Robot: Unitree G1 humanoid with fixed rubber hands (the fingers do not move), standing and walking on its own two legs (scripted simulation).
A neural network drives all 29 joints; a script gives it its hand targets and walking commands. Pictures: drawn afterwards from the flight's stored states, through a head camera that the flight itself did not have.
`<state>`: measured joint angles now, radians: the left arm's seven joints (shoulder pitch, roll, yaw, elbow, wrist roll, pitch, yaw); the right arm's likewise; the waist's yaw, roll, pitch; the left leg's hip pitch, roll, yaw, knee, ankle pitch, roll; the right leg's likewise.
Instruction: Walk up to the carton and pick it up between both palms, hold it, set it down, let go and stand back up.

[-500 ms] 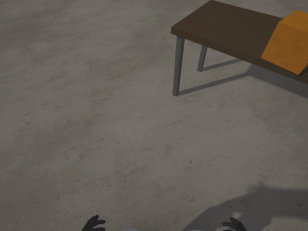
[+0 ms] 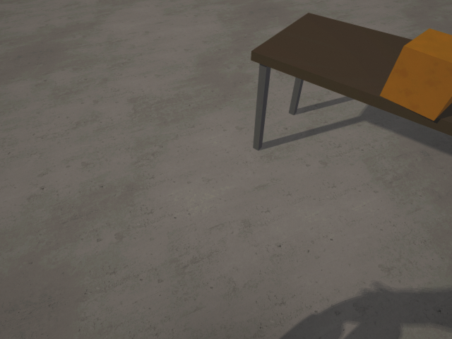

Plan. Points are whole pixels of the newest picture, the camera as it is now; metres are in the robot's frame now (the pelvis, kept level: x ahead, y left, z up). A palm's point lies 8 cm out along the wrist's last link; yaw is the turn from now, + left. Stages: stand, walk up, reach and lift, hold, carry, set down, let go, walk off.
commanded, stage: stand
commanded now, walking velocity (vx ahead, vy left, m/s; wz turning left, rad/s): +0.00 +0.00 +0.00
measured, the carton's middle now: (431, 73) +0.90 -0.65 -0.04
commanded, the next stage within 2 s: walk up in 1.58 s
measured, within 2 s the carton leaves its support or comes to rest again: neither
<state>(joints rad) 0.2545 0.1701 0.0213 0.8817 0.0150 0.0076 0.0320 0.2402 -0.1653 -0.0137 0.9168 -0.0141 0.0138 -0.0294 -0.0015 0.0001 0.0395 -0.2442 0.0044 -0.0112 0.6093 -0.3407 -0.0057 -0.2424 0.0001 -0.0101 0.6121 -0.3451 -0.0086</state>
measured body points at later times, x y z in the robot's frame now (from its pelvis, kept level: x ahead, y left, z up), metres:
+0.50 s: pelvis +0.00 +0.00 +0.01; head +0.01 +0.00 +0.46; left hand -0.01 +0.21 -0.15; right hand -0.01 -0.21 -0.15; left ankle -0.01 +0.13 -0.73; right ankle -0.01 -0.11 -0.73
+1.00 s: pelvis -0.01 -0.01 +0.01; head +0.00 -0.01 +0.46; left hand -0.03 +0.19 -0.15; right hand -0.03 -0.21 -0.16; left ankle -0.01 +0.13 -0.73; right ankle -0.01 -0.11 -0.73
